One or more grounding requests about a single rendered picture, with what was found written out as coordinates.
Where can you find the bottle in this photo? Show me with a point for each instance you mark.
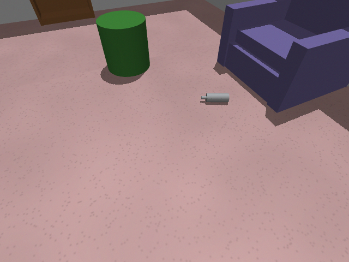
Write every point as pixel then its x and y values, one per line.
pixel 216 97

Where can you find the bookshelf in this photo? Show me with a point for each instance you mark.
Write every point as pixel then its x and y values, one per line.
pixel 57 11

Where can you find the armchair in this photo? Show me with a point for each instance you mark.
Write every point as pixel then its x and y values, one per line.
pixel 287 51

